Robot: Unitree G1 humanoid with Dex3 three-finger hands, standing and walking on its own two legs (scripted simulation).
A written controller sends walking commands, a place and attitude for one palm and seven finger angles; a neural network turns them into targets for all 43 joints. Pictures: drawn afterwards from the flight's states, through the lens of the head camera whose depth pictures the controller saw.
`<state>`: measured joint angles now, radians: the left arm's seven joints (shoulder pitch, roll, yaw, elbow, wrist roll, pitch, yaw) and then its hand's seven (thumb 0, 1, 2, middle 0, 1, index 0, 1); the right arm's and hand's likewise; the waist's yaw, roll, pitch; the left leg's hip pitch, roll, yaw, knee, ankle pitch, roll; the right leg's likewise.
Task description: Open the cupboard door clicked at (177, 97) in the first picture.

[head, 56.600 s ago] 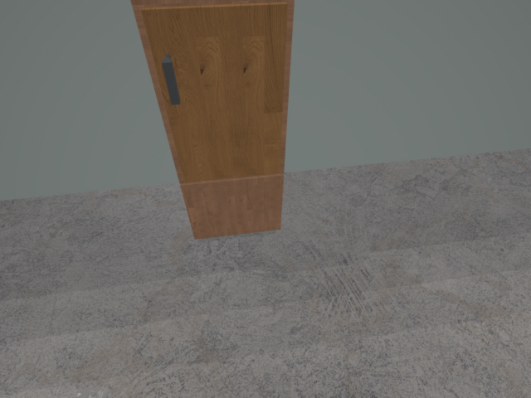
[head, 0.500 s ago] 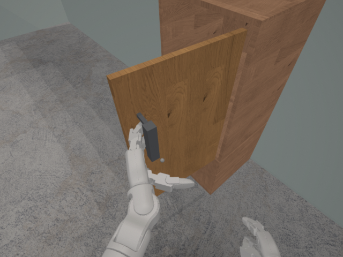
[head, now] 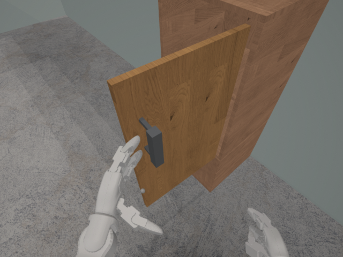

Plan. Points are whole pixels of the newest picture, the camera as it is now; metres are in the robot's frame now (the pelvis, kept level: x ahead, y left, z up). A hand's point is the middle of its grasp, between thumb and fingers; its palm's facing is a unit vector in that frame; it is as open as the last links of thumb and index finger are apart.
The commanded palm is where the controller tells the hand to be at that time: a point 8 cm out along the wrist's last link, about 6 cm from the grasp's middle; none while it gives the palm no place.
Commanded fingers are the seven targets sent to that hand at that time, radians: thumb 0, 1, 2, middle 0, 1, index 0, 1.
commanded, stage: slide the hand sideways off the handle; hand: left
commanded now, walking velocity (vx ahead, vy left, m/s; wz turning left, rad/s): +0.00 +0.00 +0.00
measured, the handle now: (150, 142) +0.35 +0.08 +0.08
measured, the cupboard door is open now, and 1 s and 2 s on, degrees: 87 87 87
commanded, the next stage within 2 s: draw the hand back to the body in 0.68 s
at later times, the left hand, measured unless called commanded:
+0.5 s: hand (113, 207) +0.20 +0.13 +0.08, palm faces -0.05 -1.00 -0.02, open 16.3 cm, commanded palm +0.17 +0.19 +0.08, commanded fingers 0.00 -0.50 0.30 -0.15 -0.30 -0.15 -0.30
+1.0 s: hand (98, 207) +0.20 +0.15 +0.09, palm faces -0.05 -1.00 -0.09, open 16.3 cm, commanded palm +0.17 +0.21 +0.10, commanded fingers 0.00 -0.50 0.30 -0.15 -0.30 -0.15 -0.30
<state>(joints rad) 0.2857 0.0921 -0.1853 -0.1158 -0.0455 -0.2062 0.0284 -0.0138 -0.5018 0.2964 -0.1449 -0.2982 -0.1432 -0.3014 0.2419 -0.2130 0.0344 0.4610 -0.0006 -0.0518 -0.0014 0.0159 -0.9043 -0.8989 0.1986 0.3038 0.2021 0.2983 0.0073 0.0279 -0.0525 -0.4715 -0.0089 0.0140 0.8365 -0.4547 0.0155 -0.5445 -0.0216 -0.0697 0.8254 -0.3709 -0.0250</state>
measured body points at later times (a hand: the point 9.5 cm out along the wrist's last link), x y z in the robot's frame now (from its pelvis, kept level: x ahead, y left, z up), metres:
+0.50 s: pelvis +0.01 +0.01 -0.01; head +0.04 +0.00 +0.44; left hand +0.20 +0.18 +0.08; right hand +0.20 -0.21 -0.08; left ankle -0.02 +0.11 -0.70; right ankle +0.03 -0.11 -0.70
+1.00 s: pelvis +0.00 +0.01 -0.01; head +0.02 +0.00 +0.44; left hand +0.19 +0.20 +0.10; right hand +0.18 -0.20 -0.08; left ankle -0.02 +0.11 -0.70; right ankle +0.03 -0.10 -0.70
